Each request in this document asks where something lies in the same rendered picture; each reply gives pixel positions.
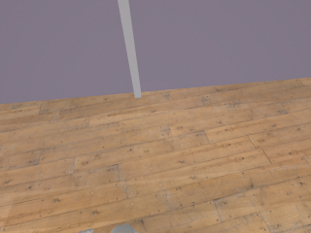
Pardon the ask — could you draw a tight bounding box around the panel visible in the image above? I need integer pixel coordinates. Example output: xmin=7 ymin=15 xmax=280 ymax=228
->
xmin=118 ymin=0 xmax=142 ymax=98

